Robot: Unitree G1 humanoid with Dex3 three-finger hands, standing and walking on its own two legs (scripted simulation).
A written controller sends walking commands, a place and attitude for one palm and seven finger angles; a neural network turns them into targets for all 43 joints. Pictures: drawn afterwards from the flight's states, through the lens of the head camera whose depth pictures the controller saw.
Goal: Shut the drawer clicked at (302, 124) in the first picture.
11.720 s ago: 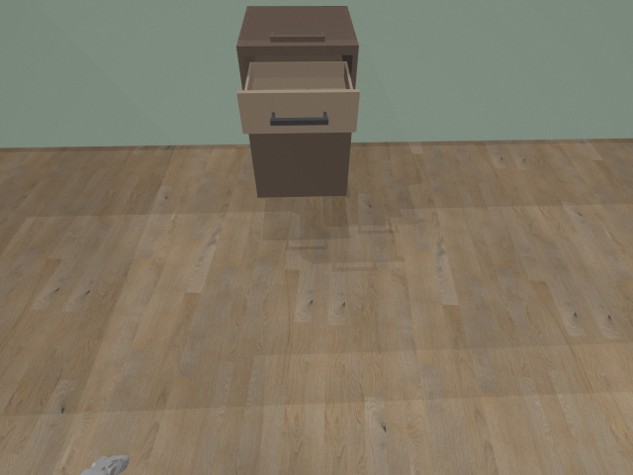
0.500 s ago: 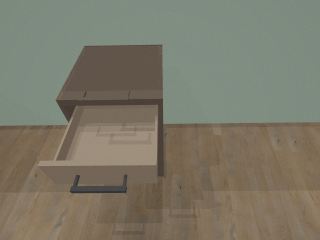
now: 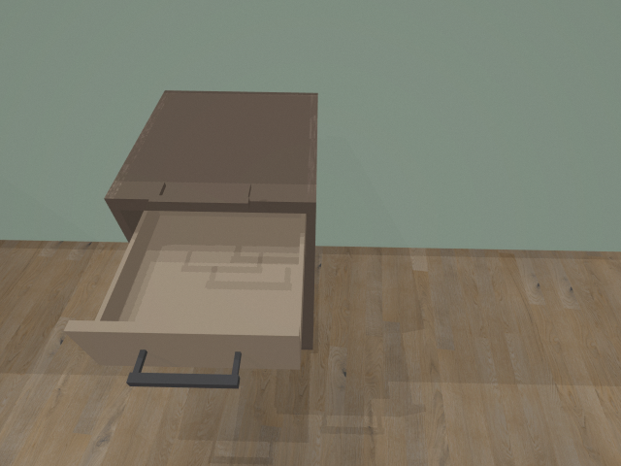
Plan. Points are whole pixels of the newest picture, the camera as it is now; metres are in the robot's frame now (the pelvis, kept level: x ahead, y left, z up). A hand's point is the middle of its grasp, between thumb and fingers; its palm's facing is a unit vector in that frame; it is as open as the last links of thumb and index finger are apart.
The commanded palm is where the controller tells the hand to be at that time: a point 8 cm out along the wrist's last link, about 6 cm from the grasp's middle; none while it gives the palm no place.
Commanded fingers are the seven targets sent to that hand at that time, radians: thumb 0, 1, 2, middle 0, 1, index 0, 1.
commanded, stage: look again from close up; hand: left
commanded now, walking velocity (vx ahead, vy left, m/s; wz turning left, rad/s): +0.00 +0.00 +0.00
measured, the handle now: (186, 369) +0.30 +0.24 -0.17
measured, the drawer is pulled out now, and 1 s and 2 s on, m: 0.28 0.28 0.28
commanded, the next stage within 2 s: raise the hand and make a fist in 0.52 s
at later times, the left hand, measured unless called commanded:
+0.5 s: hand out of the picture -0.02 +0.22 -0.18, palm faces +0.00 -0.98 -0.20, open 7.3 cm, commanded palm none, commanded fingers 0.00 0.90 0.90 -0.20 -0.30 -0.20 -0.30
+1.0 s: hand out of the picture +0.14 +0.16 -0.05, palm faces +0.00 -1.00 +0.04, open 6.1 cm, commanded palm +0.08 +0.25 -0.07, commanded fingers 0.00 0.90 0.90 -0.60 -0.73 -0.60 -0.73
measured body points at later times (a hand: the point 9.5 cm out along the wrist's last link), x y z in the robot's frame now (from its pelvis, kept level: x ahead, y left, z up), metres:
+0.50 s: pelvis -0.02 +0.05 +0.00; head -0.01 +0.04 +0.45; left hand -0.02 +0.27 -0.16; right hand -0.04 -0.16 -0.16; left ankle -0.04 +0.12 -0.74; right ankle -0.03 -0.08 -0.74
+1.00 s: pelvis -0.05 +0.01 -0.07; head -0.01 +0.03 +0.38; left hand +0.13 +0.21 -0.05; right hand +0.17 -0.25 -0.09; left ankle -0.04 +0.12 -0.74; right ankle -0.03 -0.08 -0.74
